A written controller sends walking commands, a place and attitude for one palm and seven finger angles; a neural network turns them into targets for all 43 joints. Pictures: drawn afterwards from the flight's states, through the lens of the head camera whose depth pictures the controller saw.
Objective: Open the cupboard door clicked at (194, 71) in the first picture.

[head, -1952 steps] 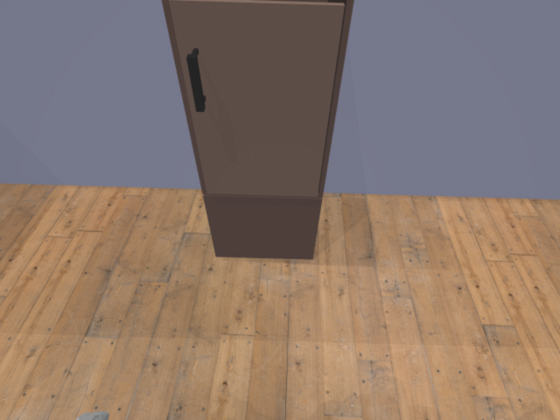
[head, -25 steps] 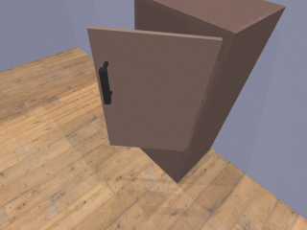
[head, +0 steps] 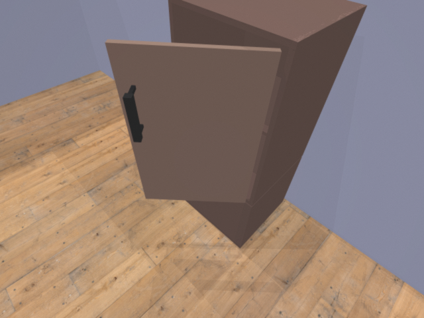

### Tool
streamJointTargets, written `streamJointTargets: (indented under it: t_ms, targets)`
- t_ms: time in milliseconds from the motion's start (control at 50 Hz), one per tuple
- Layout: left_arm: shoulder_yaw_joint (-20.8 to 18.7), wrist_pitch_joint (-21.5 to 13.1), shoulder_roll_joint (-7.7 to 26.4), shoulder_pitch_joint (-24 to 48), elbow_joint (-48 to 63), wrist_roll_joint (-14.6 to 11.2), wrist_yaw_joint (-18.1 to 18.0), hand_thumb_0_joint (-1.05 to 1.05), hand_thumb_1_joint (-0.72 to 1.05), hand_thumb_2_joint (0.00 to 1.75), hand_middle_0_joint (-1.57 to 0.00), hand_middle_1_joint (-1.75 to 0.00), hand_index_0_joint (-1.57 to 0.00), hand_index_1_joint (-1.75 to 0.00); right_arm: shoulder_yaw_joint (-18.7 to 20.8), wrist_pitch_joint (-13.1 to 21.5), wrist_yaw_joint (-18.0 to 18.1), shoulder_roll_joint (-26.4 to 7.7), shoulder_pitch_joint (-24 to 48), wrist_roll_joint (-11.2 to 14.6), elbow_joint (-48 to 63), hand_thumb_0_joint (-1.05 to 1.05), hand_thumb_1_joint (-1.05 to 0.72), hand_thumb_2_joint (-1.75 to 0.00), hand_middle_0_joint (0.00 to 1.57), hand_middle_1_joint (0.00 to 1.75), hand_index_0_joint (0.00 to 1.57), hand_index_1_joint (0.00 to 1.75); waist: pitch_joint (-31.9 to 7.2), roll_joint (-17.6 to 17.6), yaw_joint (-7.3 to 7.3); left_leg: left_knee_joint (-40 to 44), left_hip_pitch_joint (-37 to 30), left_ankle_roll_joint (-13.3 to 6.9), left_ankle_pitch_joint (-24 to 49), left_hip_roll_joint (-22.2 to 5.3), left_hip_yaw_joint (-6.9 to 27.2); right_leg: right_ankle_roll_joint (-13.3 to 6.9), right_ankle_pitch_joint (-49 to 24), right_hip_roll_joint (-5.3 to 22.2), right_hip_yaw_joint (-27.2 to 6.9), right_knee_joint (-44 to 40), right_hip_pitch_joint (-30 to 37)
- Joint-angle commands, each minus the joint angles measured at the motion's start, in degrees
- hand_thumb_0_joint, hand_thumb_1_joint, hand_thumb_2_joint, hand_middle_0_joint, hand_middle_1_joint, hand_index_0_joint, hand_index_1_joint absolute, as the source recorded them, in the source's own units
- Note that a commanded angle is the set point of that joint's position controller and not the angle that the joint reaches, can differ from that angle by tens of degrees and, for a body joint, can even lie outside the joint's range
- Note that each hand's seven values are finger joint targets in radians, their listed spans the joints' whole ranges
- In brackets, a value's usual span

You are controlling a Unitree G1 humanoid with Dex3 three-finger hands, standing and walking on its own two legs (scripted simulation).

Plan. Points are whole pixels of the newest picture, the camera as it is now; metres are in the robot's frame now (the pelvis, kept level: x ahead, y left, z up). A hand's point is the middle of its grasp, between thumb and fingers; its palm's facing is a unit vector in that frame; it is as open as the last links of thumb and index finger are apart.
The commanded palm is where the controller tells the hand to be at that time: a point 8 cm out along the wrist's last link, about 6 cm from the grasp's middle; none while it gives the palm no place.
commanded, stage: come to a stop and stand still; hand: left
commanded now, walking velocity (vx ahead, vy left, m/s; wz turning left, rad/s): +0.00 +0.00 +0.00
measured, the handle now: (135, 114) +0.56 +0.23 +0.07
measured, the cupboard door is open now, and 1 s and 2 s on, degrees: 42 42 42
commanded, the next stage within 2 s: look again from close up in 0.18 s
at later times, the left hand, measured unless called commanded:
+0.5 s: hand out of the picture +0.02 +0.19 -0.18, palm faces +0.02 -0.97 -0.22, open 7.4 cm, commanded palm none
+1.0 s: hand out of the picture +0.14 +0.20 -0.12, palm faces +0.20 -0.95 -0.23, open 7.3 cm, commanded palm +0.14 +0.24 -0.06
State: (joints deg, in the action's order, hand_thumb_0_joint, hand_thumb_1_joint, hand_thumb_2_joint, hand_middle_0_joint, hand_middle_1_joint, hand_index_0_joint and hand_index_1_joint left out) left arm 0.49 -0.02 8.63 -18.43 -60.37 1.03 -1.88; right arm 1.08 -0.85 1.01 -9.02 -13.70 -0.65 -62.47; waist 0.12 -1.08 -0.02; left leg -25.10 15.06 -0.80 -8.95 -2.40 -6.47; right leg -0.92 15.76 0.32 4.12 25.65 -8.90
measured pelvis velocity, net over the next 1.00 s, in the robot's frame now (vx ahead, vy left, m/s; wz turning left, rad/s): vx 0.04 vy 0.01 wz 0.00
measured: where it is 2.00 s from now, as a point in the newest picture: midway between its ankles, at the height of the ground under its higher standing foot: outside the picture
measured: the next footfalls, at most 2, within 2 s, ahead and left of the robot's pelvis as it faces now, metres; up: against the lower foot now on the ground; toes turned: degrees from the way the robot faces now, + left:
none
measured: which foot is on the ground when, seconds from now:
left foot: down 0.00-1.00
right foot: down 0.00-1.00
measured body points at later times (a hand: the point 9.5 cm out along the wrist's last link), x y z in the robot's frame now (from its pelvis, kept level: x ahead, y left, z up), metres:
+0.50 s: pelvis +0.02 +0.01 -0.01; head +0.02 +0.00 +0.44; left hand +0.02 +0.24 -0.16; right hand +0.00 -0.19 -0.18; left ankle +0.05 +0.11 -0.74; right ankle -0.02 -0.11 -0.74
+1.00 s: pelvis +0.04 +0.01 -0.01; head +0.05 +0.01 +0.44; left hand +0.12 +0.25 -0.10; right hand +0.10 -0.23 -0.14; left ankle +0.05 +0.11 -0.74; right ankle -0.02 -0.10 -0.74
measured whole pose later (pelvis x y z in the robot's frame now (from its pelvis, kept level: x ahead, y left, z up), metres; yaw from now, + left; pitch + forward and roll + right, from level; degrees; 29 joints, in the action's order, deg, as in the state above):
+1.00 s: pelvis +0.04 +0.01 -0.01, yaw +0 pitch +1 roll +1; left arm -1.7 2.0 10.7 -27.5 -23.5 -4.9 -6.1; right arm 0.0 9.0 3.1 -10.2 -16.9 1.8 -52.8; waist 0.3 -1.7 0.3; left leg -28.3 15.1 -1.3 -14.0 -0.1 -6.6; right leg -0.7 20.8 2.4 2.9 32.2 -10.7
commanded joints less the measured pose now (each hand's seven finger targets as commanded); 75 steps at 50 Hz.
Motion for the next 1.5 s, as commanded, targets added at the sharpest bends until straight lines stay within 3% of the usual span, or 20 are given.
streamJointTargets:
  t_ms: [0,140,160,180,220,340,600,860,880,900,920,940,960,980,1020,1080,1160,1240,1340,1480]
  targets:
    - [-0.78,-1.18,5.14,-4.29,0.73,-0.23,-0.06,0.00,0.90,0.90,-0.20,-0.30,-0.20,-0.30,-0.32,1.28,-0.06,-3.84,-3.51,-0.09,0.49,0.00,-0.90,-0.90,0.20,0.30,0.20,0.30,5.19,0.29,-0.03,5.78,-2.59,0.04,-4.71,-3.64,6.33,-0.93,3.11,6.25,-7.13,-9.86,-7.75]
    - [-0.61,-1.42,3.48,-6.78,-1.14,-0.35,-0.29,0.00,0.90,0.90,-0.20,-0.30,-0.20,-0.30,-0.65,1.57,0.39,-2.57,-6.08,0.08,-1.38,0.00,-0.90,-0.90,0.20,0.30,0.20,0.30,5.17,0.53,0.35,5.58,-2.43,-0.02,-2.84,-3.64,6.12,-1.09,-0.01,5.95,-6.41,-9.92,-5.45]
    - [-0.09,-2.30,4.80,-8.23,-2.09,0.88,-2.22,0.00,0.90,0.90,-0.20,-0.30,-0.20,-0.30,-0.39,2.20,-0.27,-5.22,0.72,-0.05,2.94,0.00,-0.90,-0.90,0.20,0.30,0.20,0.30,10.14,5.51,2.33,-6.24,2.18,1.96,-4.31,-3.13,4.55,-0.71,-11.02,9.05,-11.12,-10.41,-10.18]
    - [-0.73,-2.59,7.91,-3.84,0.81,0.33,-1.74,0.00,0.90,0.90,-0.20,-0.30,-0.20,-0.30,-0.23,1.20,-0.54,-1.87,-4.70,-0.11,3.84,0.00,-0.90,-0.90,0.20,0.30,0.20,0.30,5.40,5.74,-3.08,-6.93,-0.89,1.40,-8.61,-2.22,5.33,-3.34,7.97,10.88,-11.69,-11.29,-12.69]
    - [-1.15,-2.56,6.84,-1.23,2.44,0.05,-1.31,0.00,0.90,0.90,-0.20,-0.30,-0.20,-0.30,0.05,1.00,-0.83,-2.71,-9.64,-0.55,3.48,0.00,-0.90,-0.90,0.20,0.30,0.20,0.30,2.52,4.42,-4.09,-6.59,-0.69,0.44,-8.65,-1.91,5.51,-4.12,13.73,7.78,-8.60,-6.97,-13.87]
    - [-0.89,-1.80,2.77,-5.15,0.94,0.02,-0.77,0.00,0.90,0.90,-0.20,-0.30,-0.20,-0.30,-0.33,2.05,-0.17,-3.32,-7.46,-0.55,4.93,0.00,-0.90,-0.90,0.20,0.30,0.20,0.30,4.88,2.03,-0.12,2.65,6.23,-2.40,-10.69,-3.89,10.13,-2.48,5.38,3.83,-4.54,-0.51,-7.05]
    - [-1.27,-1.88,5.51,-2.89,0.82,-0.24,-0.93,0.00,0.90,0.90,-0.20,-0.30,-0.20,-0.30,-0.72,3.04,0.11,-4.72,-6.14,-0.22,1.46,0.00,-0.90,-0.90,0.20,0.30,0.20,0.30,1.68,0.43,0.11,1.52,-2.56,-2.09,6.47,-3.81,7.13,-1.06,-7.13,5.62,-4.83,-1.05,-3.32]
    - [-1.14,-1.61,7.25,-1.80,-0.21,-0.06,-0.66,0.00,0.90,0.90,-0.20,-0.30,-0.20,-0.30,-0.56,2.83,0.41,-6.79,-1.79,-0.07,0.75,0.00,-0.90,-0.90,0.20,0.30,0.20,0.30,1.59,1.45,0.13,1.80,-6.17,-1.65,9.11,-4.26,6.12,-0.65,-11.71,6.05,-5.79,-3.09,-2.76]
    - [-0.79,-2.05,6.87,-4.82,-1.00,0.63,-2.66,0.00,0.90,0.90,-0.20,-0.30,-0.20,-0.30,-0.25,2.68,0.08,-8.09,0.97,0.46,4.91,0.00,-0.90,-0.90,0.20,0.30,0.20,0.30,5.41,-1.42,1.03,-8.63,-1.78,-0.35,12.65,-5.35,6.02,0.33,-23.58,8.08,-9.20,-5.20,-5.69]
    - [-10.82,-13.86,22.00,37.63,88.52,-10.47,-2.94,0.00,0.88,0.89,-0.20,-0.32,-0.20,-0.32,2.13,10.79,2.17,-16.56,-2.06,2.92,23.90,0.00,-0.90,-0.90,0.20,0.30,0.20,0.30,-25.17,9.00,-5.76,-2.20,-18.36,-0.69,19.96,1.08,6.78,-1.26,-25.65,2.20,-1.52,2.65,-2.12]
    - [-8.36,-11.78,16.72,9.70,75.86,-6.24,-5.04,0.00,0.85,0.88,-0.20,-0.33,-0.20,-0.33,-0.04,16.54,3.92,-11.56,2.19,2.47,21.49,0.00,-0.90,-0.90,0.20,0.30,0.20,0.30,-25.56,19.01,0.74,0.30,-27.23,-0.98,28.81,-2.87,8.61,-1.47,-13.09,0.31,-1.02,8.13,-6.59]
    - [-1.36,-3.87,4.85,-6.06,66.83,-7.23,-6.55,0.00,0.83,0.87,-0.21,-0.34,-0.21,-0.34,0.56,17.88,3.60,-8.96,2.41,3.59,21.00,0.00,-0.90,-0.90,0.20,0.30,0.20,0.30,-17.92,18.20,-1.11,1.16,-19.54,0.82,26.15,-1.85,8.74,-0.33,-2.52,0.10,0.99,10.80,-11.32]
    - [1.17,-3.01,-2.02,-5.61,64.13,-9.53,-5.48,0.00,0.81,0.86,-0.21,-0.36,-0.21,-0.36,1.08,17.87,3.38,-8.81,0.53,3.87,20.07,0.00,-0.90,-0.90,0.20,0.30,0.20,0.30,-7.84,9.78,-2.47,0.21,-14.07,0.50,22.76,-2.10,8.56,0.23,-0.87,0.15,1.30,9.32,-14.17]
    - [-1.52,-5.50,1.31,-0.28,65.51,-9.50,-4.60,0.00,0.78,0.85,-0.21,-0.37,-0.21,-0.37,2.44,18.11,3.06,-11.14,1.61,2.94,22.98,0.00,-0.90,-0.90,0.20,0.30,0.20,0.30,-1.67,5.26,-3.27,-2.80,-6.88,0.23,13.44,-1.16,9.08,0.33,-0.12,-0.09,1.87,6.38,-16.95]
    - [-6.12,-12.32,2.45,-7.40,57.46,-10.26,-1.06,0.00,0.74,0.83,-0.21,-0.40,-0.21,-0.40,3.45,17.69,2.74,-12.40,2.40,1.20,25.49,0.00,-0.90,-0.90,0.20,0.30,0.20,0.30,-1.52,-6.77,-2.53,-9.36,2.51,0.11,3.94,0.81,8.25,0.37,-2.89,-0.81,3.18,6.39,-21.06]
    - [-8.13,-24.44,-0.67,-20.35,49.65,-12.63,9.38,0.00,0.67,0.80,-0.22,-0.45,-0.22,-0.45,4.74,16.43,0.43,-11.55,5.89,0.60,29.64,0.00,-0.90,-0.90,0.20,0.30,0.20,0.30,-6.74,-12.78,2.65,-18.65,13.25,1.22,6.84,1.75,6.26,0.08,-10.46,-1.28,3.18,18.10,-24.79]
    - [-16.94,-35.83,9.66,-14.40,52.82,-16.21,21.94,0.00,0.57,0.76,-0.22,-0.51,-0.22,-0.51,5.63,16.09,-0.94,-12.35,8.64,1.66,35.88,0.00,-0.90,-0.90,0.20,0.30,0.20,0.30,-14.04,-0.09,4.33,-27.07,21.21,0.98,0.16,2.94,4.52,-0.85,-7.37,0.22,-1.89,25.25,-27.89]
    - [-19.18,-31.88,13.56,0.72,65.42,-20.17,21.61,0.00,0.48,0.72,-0.23,-0.57,-0.23,-0.57,4.36,14.70,1.40,-11.88,8.04,2.76,40.82,0.00,-0.90,-0.90,0.20,0.30,0.20,0.30,-15.32,1.04,1.38,-29.68,24.17,-0.35,-9.68,2.88,4.57,0.85,10.00,0.49,-8.06,20.31,-30.91]
    - [-16.71,-33.84,14.71,11.23,75.72,-19.23,19.28,0.00,0.36,0.67,-0.24,-0.64,-0.24,-0.64,2.76,15.53,3.87,-11.08,3.43,2.32,38.21,0.00,-0.90,-0.90,0.20,0.30,0.20,0.30,-16.16,4.15,-3.30,-32.46,22.12,-1.38,-7.67,0.93,6.79,1.46,5.87,0.14,-9.52,19.44,-31.97]
    - [-21.83,-24.31,20.08,8.32,61.00,-21.91,26.31,0.00,0.20,0.60,-0.25,-0.75,-0.25,-0.75,1.32,16.63,5.24,-12.70,3.54,3.46,35.75,0.00,-0.90,-0.90,0.20,0.30,0.20,0.30,-15.04,3.23,-0.90,-29.22,22.90,-1.37,-6.97,1.19,7.77,3.39,3.48,2.05,-12.27,14.52,-24.88]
